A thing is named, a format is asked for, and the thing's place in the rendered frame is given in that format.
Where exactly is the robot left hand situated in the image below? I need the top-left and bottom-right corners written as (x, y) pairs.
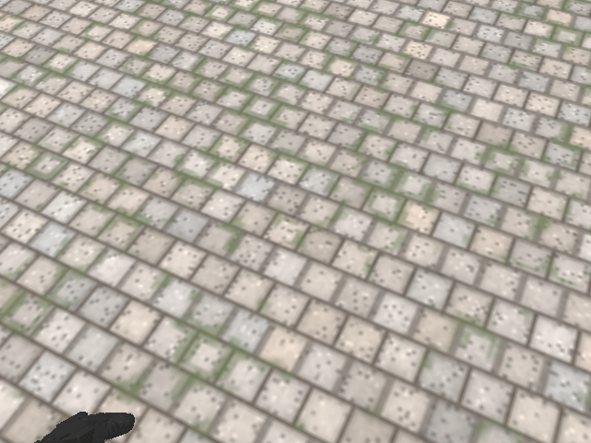
top-left (34, 412), bottom-right (135, 443)

